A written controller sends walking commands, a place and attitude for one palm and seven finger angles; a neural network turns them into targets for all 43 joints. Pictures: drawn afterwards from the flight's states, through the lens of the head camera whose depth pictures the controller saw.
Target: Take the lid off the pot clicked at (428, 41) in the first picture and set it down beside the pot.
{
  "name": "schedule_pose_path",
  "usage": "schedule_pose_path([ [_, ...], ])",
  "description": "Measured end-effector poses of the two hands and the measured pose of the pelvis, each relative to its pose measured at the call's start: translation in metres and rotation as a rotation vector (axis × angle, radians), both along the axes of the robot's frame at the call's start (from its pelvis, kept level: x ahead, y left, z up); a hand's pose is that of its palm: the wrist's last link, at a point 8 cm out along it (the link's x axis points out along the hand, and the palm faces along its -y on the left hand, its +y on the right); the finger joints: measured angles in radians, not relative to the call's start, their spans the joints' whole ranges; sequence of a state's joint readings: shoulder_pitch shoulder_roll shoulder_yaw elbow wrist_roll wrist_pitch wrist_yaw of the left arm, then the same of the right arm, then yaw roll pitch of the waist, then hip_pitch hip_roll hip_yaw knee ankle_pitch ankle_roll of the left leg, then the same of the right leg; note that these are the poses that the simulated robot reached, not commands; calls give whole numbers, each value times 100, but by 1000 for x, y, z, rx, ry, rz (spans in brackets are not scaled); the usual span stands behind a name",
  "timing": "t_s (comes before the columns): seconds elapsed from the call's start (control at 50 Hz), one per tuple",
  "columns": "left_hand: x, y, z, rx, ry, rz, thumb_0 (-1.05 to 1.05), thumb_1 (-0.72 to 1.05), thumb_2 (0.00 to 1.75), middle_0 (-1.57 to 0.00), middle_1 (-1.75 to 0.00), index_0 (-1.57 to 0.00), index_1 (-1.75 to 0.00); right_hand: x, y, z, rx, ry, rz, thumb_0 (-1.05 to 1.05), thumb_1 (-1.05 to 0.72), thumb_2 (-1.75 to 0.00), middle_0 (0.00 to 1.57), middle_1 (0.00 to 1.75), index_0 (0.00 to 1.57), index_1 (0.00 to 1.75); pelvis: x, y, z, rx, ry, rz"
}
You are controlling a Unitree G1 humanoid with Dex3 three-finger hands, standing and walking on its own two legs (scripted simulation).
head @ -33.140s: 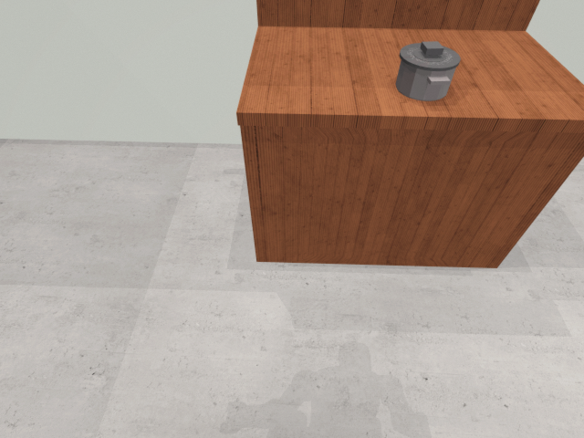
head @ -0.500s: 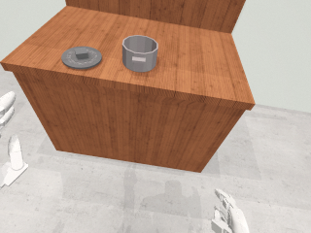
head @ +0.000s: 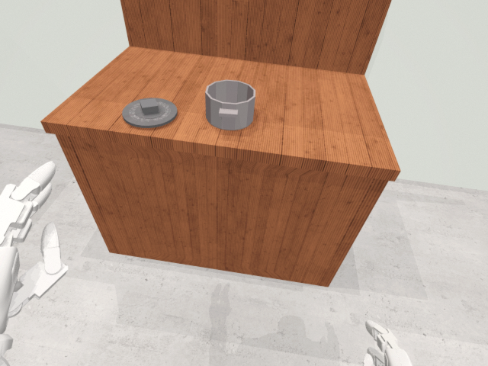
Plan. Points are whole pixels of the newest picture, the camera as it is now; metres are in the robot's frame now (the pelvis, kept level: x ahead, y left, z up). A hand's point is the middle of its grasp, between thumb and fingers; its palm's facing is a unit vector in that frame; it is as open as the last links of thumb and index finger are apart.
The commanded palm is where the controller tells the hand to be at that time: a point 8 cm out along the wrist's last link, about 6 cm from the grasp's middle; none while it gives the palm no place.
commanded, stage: stop stepping back and stand still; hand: left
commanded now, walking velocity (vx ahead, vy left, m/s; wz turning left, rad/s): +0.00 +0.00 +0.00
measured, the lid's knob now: (149, 105) +0.81 +0.33 +0.00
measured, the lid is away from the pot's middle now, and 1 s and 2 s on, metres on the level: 0.25 0.25 0.25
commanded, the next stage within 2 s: let the arm hang, fingers relaxed in 0.90 s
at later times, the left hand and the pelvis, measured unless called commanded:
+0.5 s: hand out of the picture +0.05 +0.18 -0.18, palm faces +0.13 -0.98 -0.17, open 6.9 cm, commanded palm none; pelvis +0.01 -0.01 -0.01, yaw +6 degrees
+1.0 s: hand out of the picture +0.05 +0.18 -0.17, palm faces +0.11 -0.97 -0.20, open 7.2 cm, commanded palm none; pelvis +0.04 +0.00 +0.00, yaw +4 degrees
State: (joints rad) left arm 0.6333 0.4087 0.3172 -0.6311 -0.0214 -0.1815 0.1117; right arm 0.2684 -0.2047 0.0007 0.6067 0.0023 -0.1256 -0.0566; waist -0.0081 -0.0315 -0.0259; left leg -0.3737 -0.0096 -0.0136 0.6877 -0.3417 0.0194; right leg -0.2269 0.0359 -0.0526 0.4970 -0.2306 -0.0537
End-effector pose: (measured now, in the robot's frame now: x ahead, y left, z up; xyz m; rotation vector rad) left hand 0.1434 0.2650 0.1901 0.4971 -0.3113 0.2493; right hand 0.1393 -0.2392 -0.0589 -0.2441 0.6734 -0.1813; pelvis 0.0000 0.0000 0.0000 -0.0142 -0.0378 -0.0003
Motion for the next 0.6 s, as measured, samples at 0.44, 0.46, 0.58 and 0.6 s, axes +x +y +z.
schedule_pose_path([
  [0.44,-85,-51,-335,-563,1388,275,-2,98,90,-20,-30,-21,-30,-82,-9,-73,52,568,-48,1,-91,-90,20,30,20,30,11,-6,-9,-17,34,106],
  [0.46,-93,-47,-337,-567,1410,292,-3,99,90,-20,-30,-21,-30,-90,-9,-72,42,608,-53,1,-91,-90,20,30,20,30,13,-6,-9,-27,39,110],
  [0.58,-128,-27,-338,-554,1565,377,-2,96,90,-20,-30,-21,-30,-120,-1,-65,30,734,-84,1,-91,-90,20,30,20,30,19,-3,1,-6,65,97],
  [0.6,-131,-25,-336,-548,1580,387,-1,96,90,-20,-30,-21,-30,-122,1,-65,37,740,-87,1,-91,-90,20,30,20,30,21,-2,2,-4,65,96],
])
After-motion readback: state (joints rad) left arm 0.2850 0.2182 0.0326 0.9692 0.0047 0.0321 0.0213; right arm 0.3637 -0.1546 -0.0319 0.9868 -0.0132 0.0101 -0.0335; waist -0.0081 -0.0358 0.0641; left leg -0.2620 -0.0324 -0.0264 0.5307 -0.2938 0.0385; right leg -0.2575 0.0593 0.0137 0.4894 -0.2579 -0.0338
